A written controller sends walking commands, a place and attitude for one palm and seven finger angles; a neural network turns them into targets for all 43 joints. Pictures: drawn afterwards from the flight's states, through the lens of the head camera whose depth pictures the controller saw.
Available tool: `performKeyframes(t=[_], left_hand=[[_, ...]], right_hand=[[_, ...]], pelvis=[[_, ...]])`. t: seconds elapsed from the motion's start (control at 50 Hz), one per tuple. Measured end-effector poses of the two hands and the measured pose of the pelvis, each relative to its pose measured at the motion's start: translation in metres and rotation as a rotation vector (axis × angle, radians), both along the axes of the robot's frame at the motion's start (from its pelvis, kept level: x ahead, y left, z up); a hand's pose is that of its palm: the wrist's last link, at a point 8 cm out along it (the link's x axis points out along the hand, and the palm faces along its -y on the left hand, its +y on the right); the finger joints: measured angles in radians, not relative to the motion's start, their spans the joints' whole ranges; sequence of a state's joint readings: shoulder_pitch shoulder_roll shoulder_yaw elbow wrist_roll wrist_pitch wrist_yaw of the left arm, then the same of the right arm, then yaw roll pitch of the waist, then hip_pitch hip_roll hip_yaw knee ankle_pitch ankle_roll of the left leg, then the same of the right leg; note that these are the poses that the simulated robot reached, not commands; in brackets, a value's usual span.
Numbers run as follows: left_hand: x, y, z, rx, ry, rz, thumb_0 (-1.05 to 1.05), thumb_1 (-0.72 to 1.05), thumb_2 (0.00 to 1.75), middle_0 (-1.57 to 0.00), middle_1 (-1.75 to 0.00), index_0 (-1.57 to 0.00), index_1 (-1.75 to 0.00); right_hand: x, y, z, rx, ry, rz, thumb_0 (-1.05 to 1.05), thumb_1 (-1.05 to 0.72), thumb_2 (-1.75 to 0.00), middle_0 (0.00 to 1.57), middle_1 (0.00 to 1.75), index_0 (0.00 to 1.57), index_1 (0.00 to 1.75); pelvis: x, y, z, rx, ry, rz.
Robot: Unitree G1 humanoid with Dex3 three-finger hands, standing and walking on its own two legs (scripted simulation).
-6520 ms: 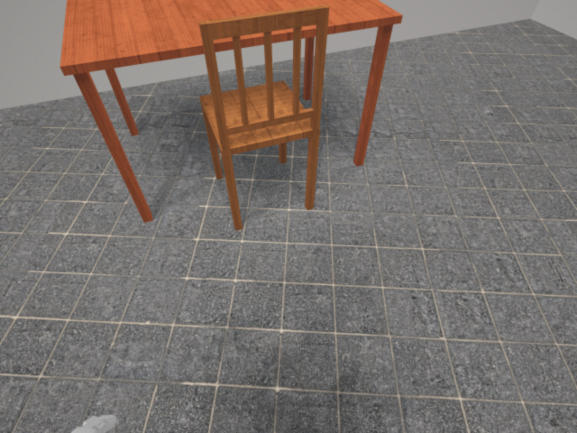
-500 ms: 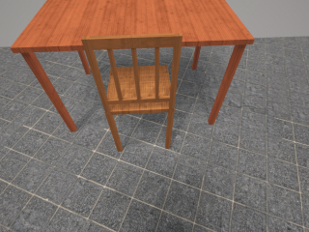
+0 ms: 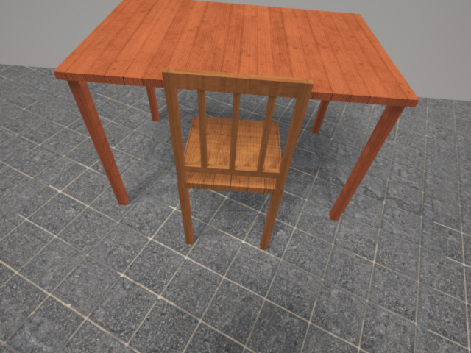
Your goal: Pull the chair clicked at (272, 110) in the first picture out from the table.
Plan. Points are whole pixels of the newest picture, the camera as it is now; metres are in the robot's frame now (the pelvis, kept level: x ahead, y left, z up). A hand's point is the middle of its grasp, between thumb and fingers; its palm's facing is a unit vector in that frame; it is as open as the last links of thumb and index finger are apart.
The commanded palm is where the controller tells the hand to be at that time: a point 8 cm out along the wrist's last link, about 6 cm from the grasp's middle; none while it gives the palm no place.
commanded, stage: take the last steps up to it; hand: left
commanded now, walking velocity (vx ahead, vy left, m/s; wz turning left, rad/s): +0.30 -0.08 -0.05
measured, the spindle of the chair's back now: (234, 134) +0.72 +0.06 -0.08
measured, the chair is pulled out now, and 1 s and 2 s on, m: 0.00 0.00 0.00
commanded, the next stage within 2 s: come to a stop and stand still in 0.62 s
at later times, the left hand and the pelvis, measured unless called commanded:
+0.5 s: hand (185, 312) +0.23 +0.12 -0.16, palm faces +0.01 -0.98 -0.21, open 7.3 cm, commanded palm none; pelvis +0.16 -0.06 +0.00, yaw -1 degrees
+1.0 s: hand (191, 283) +0.30 +0.12 -0.17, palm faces +0.03 -0.98 -0.20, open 7.4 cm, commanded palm none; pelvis +0.28 -0.06 +0.01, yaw -1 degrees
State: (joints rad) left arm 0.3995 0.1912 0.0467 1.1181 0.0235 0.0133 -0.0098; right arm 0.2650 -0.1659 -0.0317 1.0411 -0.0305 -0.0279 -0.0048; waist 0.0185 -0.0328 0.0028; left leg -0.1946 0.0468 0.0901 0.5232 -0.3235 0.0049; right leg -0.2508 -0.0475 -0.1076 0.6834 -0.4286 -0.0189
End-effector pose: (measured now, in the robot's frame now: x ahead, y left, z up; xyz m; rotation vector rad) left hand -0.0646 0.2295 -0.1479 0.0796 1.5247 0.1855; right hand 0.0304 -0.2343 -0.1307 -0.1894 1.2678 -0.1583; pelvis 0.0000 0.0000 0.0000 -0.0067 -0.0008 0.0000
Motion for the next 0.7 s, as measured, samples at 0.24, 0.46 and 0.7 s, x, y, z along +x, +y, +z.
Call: performKeyframes(t=[0.24, 0.46, 0.7], left_hand=[[0.158, -0.010, 0.011, 0.009, -0.166, -0.098, 0.01, 0.91, 0.90, -0.19, -0.30, -0.19, -0.29], [0.285, -0.059, 0.011, 0.050, -0.334, -0.131, 0.00, 0.91, 0.90, -0.19, -0.30, -0.20, -0.29], [0.301, -0.062, -0.003, -0.012, -0.192, -0.055, 0.00, 0.92, 0.90, -0.20, -0.30, -0.20, -0.29]], right_hand=[[-0.034, 0.014, -0.004, 0.072, 0.236, -0.126, 0.01, -0.90, -0.90, 0.21, 0.30, 0.21, 0.30], [0.067, -0.048, -0.027, 0.068, 0.218, -0.127, 0.01, -0.91, -0.90, 0.21, 0.30, 0.20, 0.30], [0.264, -0.049, 0.005, 0.013, -0.109, 0.000, 0.00, -0.91, -0.90, 0.20, 0.30, 0.20, 0.30]], pelvis=[[0.068, -0.015, 0.006, 0.013, -0.005, -0.021], [0.148, -0.059, -0.008, -0.004, -0.019, -0.022], [0.229, -0.054, 0.000, -0.046, -0.008, -0.014]])
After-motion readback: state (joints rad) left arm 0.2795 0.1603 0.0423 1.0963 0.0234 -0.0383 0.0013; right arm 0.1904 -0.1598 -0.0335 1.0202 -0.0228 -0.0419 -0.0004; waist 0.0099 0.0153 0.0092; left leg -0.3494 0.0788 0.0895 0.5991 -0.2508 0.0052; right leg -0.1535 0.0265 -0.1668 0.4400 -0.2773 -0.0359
